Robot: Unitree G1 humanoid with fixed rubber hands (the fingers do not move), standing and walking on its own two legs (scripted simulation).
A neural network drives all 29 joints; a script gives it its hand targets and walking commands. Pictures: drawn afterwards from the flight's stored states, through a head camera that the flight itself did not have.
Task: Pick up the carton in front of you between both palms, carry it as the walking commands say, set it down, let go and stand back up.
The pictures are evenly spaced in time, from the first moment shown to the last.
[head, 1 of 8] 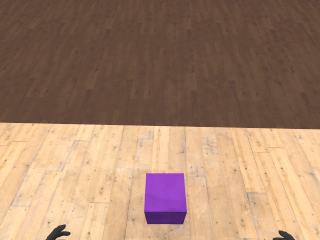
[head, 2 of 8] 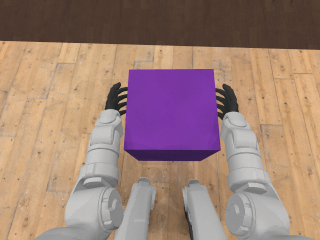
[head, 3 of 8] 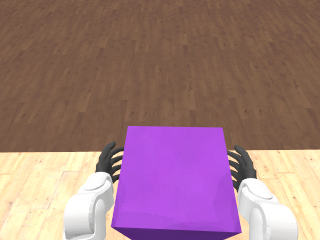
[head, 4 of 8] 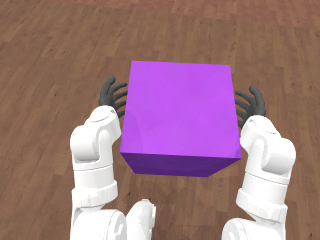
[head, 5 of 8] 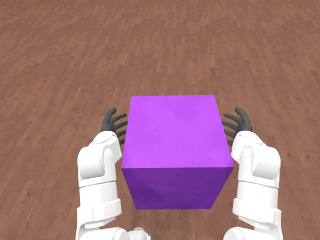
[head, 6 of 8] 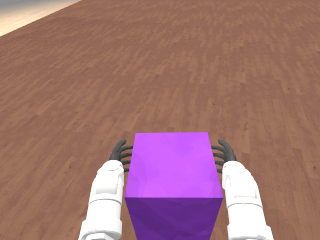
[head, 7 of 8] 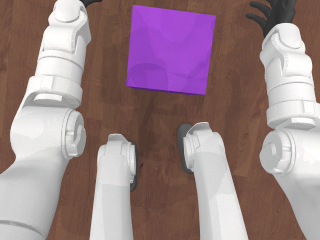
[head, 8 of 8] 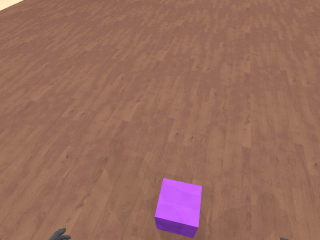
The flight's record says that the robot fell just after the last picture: no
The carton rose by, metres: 1.13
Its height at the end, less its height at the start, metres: +0.42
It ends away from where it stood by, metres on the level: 5.16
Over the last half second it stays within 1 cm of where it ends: yes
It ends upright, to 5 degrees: yes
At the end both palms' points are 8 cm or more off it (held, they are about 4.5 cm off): yes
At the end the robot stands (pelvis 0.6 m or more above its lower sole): yes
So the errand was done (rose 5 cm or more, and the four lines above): yes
